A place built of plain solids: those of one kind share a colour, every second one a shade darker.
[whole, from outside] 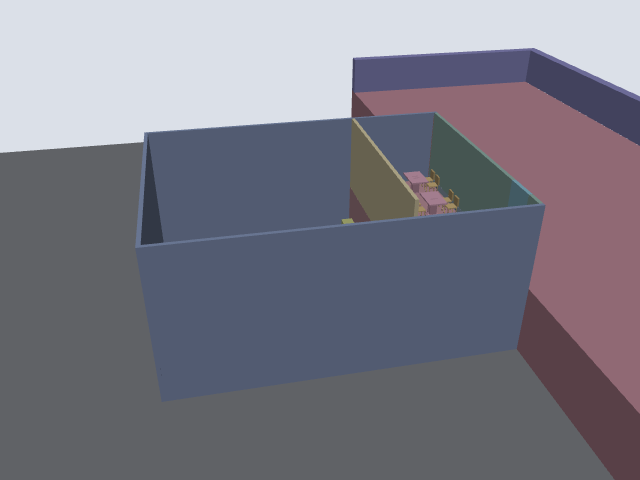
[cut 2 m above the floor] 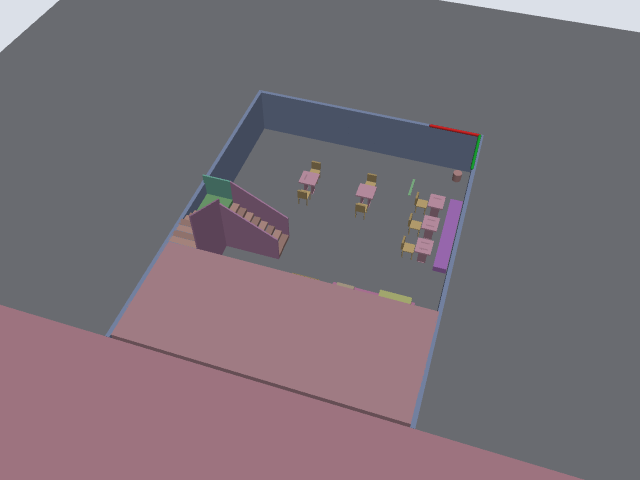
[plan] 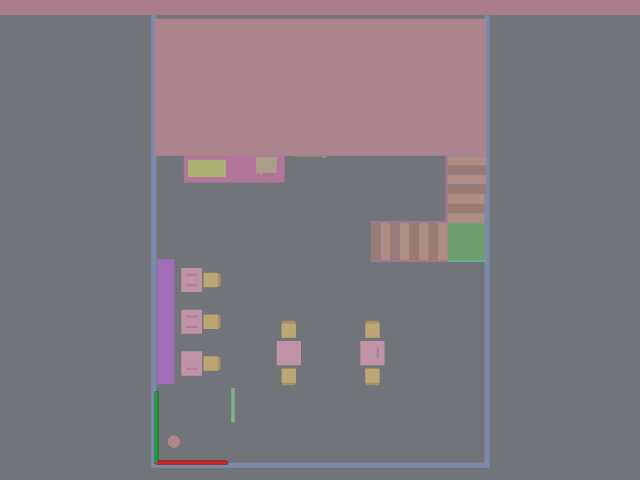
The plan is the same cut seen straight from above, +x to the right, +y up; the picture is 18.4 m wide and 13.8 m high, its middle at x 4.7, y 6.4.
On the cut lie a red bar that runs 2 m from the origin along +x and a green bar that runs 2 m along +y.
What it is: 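A cafe downstairs, of the 2010s to 2020s; 9.4 x 12.7 m; the hall a cellar under a ceiling 2.50 m high; over the flight a stairwell up to the entrance level's ceiling, 6.04 m over the hall's floor; the entrance level at street height, 2.72 m over the hall's floor, over the rear 3.9 m, with the street door 0.95 x 2.15 m and a glazed street front; a flight of 17 risers of 0.160 m, turning a quarter against the east side wall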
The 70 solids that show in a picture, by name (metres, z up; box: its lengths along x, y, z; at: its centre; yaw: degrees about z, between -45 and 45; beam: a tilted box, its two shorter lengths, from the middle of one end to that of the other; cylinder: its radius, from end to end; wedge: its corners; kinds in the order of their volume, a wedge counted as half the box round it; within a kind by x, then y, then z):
{
 "street_ground_1": {"box": [39.43, 12.65, 2.77], "at": [4.71, 19.18, 1.33]},
 "upper_1": {"box": [9.53, 3.94, 2.77], "at": [4.71, 10.79, 1.33]},
 "street_hedge_1": {"box": [0.6, 12.65, 2.2], "at": [-14.7, 19.18, 3.82]},
 "street_hedge_2": {"box": [39.43, 0.6, 2.2], "at": [4.71, 25.81, 3.82]},
 "wall_1": {"box": [0.15, 13.01, 6.09], "at": [-0.07, 6.36, 3.0]},
 "wall_2": {"box": [4.7, 0.15, 6.09], "at": [2.2, -0.07, 3.0]},
 "wall_3": {"box": [1.5, 0.15, 6.09], "at": [5.0, -0.07, 3.0]},
 "wall_4": {"box": [4.13, 0.15, 6.09], "at": [7.51, -0.07, 3.0]},
 "wall_5": {"box": [0.15, 13.01, 6.09], "at": [9.51, 6.36, 3.0]},
 "stair_step_1": {"box": [0.28, 1.08, 0.21], "at": [6.3, 6.36, 0.06]},
 "stair_step_2": {"box": [0.28, 1.08, 0.37], "at": [6.58, 6.36, 0.14]},
 "stair_step_3": {"box": [0.28, 1.08, 0.53], "at": [6.85, 6.36, 0.21]},
 "stair_step_4": {"box": [0.28, 1.08, 0.69], "at": [7.13, 6.36, 0.29]},
 "stair_step_5": {"box": [0.28, 1.08, 0.85], "at": [7.4, 6.36, 0.38]},
 "stair_step_6": {"box": [0.28, 1.08, 1.01], "at": [7.68, 6.36, 0.46]},
 "stair_step_7": {"box": [0.28, 1.08, 1.17], "at": [7.96, 6.36, 0.54]},
 "stair_step_8": {"box": [0.28, 1.08, 1.33], "at": [8.23, 6.36, 0.61]},
 "stair_step_9": {"box": [1.12, 0.28, 1.65], "at": [8.92, 7.03, 0.78]},
 "stair_step_10": {"box": [1.12, 0.28, 1.81], "at": [8.92, 7.3, 0.85]},
 "stair_step_11": {"box": [1.12, 0.28, 1.97], "at": [8.92, 7.58, 0.94]},
 "stair_step_12": {"box": [1.12, 0.28, 2.13], "at": [8.92, 7.85, 1.01]},
 "stair_step_13": {"box": [1.12, 0.28, 2.29], "at": [8.92, 8.13, 1.09]},
 "stair_step_14": {"box": [1.12, 0.28, 2.45], "at": [8.92, 8.41, 1.18]},
 "stair_step_15": {"box": [1.12, 0.28, 2.61], "at": [8.92, 8.68, 1.25]},
 "entrance_wall_1": {"box": [8.31, 0.15, 3.37], "at": [4.16, 8.89, 4.36]},
 "window_wall_1": {"box": [7.53, 0.15, 3.32], "at": [3.77, 12.79, 4.38]},
 "window_wall_2": {"box": [0.7, 0.15, 3.32], "at": [9.08, 12.79, 4.38]},
 "stair_landing_1": {"box": [1.11, 1.07, 1.49], "at": [8.93, 6.35, 0.69]},
 "street_door_wall_1": {"box": [1.2, 0.15, 3.32], "at": [8.13, 12.79, 4.38]},
 "stair_guard_1": {"wedge": [[6.16, 5.77, -0.02], [6.16, 5.77, 1.11], [6.16, 5.83, -0.02], [6.16, 5.83, 1.11], [8.37, 5.77, -0.02], [8.37, 5.77, 2.39], [8.37, 5.83, -0.02], [8.37, 5.83, 2.39]]},
 "stair_guard_2": {"wedge": [[6.16, 6.89, -0.02], [6.16, 6.89, 1.11], [6.16, 6.95, -0.02], [6.16, 6.95, 1.11], [8.32, 6.89, -0.02], [8.32, 6.89, 2.36], [8.32, 6.95, -0.02], [8.32, 6.95, 2.36]]},
 "stair_guard_3": {"wedge": [[8.31, 6.89, -0.02], [8.31, 6.89, 2.55], [8.31, 8.83, -0.02], [8.31, 8.83, 3.68], [8.37, 6.89, -0.02], [8.37, 6.89, 2.55], [8.37, 8.83, -0.02], [8.37, 8.83, 3.68]]},
 "bench_upholstered_1": {"box": [0.5, 3.6, 0.25], "at": [0.27, 4.05, 0.33]},
 "meeting_table_1": {"box": [0.6, 0.7, 0.07], "at": [1.01, 2.85, 0.71]},
 "meeting_table_2": {"box": [0.32, 0.06, 0.8], "at": [1.01, 3.0, 0.35]},
 "meeting_table_3": {"box": [0.6, 0.7, 0.07], "at": [1.01, 4.05, 0.71]},
 "meeting_table_4": {"box": [0.32, 0.06, 0.8], "at": [1.01, 4.2, 0.35]},
 "meeting_table_5": {"box": [0.6, 0.7, 0.07], "at": [1.01, 5.25, 0.71]},
 "meeting_table_6": {"box": [0.32, 0.06, 0.8], "at": [1.01, 5.4, 0.35]},
 "meeting_table_7": {"box": [1.2, 0.8, 0.07], "at": [1.2, 11.6, 3.43]},
 "meeting_table_8": {"box": [0.06, 0.32, 0.8], "at": [1.3, 11.6, 3.07]},
 "meeting_table_9": {"box": [1.2, 0.8, 0.07], "at": [3.4, 11.6, 3.43]},
 "meeting_table_10": {"box": [0.06, 0.32, 0.8], "at": [3.5, 11.6, 3.07]},
 "meeting_table_11": {"box": [0.7, 0.7, 0.07], "at": [3.8, 3.15, 0.71]},
 "meeting_table_12": {"box": [0.7, 0.7, 0.07], "at": [6.21, 3.15, 0.71]},
 "display_1": {"box": [1.1, 0.5, 0.47], "at": [1.45, 8.46, 1.27]},
 "side_chair_1": {"box": [0.38, 0.08, 0.38], "at": [0.9, 12.54, 3.37]},
 "side_chair_2": {"box": [0.42, 0.42, 0.04], "at": [1.5, 12.3, 3.15]},
 "side_chair_3": {"box": [0.38, 0.08, 0.38], "at": [1.5, 12.54, 3.37]},
 "side_chair_4": {"box": [0.42, 0.42, 0.04], "at": [1.56, 2.85, 0.43]},
 "side_chair_5": {"box": [0.42, 0.42, 0.04], "at": [1.56, 4.05, 0.43]},
 "side_chair_6": {"box": [0.42, 0.42, 0.04], "at": [1.56, 5.25, 0.43]},
 "side_chair_7": {"box": [0.38, 0.08, 0.38], "at": [3.1, 12.54, 3.37]},
 "side_chair_8": {"box": [0.42, 0.42, 0.04], "at": [3.7, 12.3, 3.15]},
 "side_chair_9": {"box": [0.38, 0.08, 0.38], "at": [3.7, 12.54, 3.37]},
 "side_chair_10": {"box": [0.38, 0.08, 0.38], "at": [3.8, 2.26, 0.65]},
 "side_chair_11": {"box": [0.42, 0.42, 0.04], "at": [3.8, 2.5, 0.43]},
 "side_chair_12": {"box": [0.42, 0.42, 0.04], "at": [3.8, 3.8, 0.43]},
 "side_chair_13": {"box": [0.38, 0.08, 0.38], "at": [3.8, 4.04, 0.65]},
 "side_chair_14": {"box": [0.38, 0.08, 0.38], "at": [6.21, 2.26, 0.65]},
 "side_chair_15": {"box": [0.42, 0.42, 0.04], "at": [6.21, 2.5, 0.43]},
 "side_chair_16": {"box": [0.42, 0.42, 0.04], "at": [6.21, 3.8, 0.43]},
 "side_chair_17": {"box": [0.38, 0.08, 0.38], "at": [6.21, 4.04, 0.65]},
 "coffee_machine_1": {"box": [0.6, 0.45, 0.45], "at": [3.16, 8.56, 1.26]},
 "back_stallriser_1": {"box": [7.53, 0.05, 0.3], "at": [3.77, 12.73, 2.87]},
 "counter_top_1": {"box": [2.9, 0.78, 0.04], "at": [2.23, 8.44, 1.02]},
 "stair_guard_landing_1": {"wedge": [[8.37, 5.77, -0.02], [8.37, 5.77, 2.39], [8.37, 5.83, -0.02], [8.37, 5.83, 2.39], [9.48, 5.77, -0.02], [9.48, 5.77, 2.39], [9.48, 5.83, -0.02], [9.48, 5.83, 2.39]]},
 "plant_pot_1": {"cylinder": 0.18, "from": [0.5, 0.6, 0.0], "to": [0.5, 0.6, 0.38]},
 "cable_protector_1": {"box": [0.1, 1.0, 0.07], "at": [2.2, 1.65, -0.01]},
 "coffee_machine_drip_1": {"box": [0.4, 0.12, 0.03], "at": [3.16, 8.28, 1.05]}
}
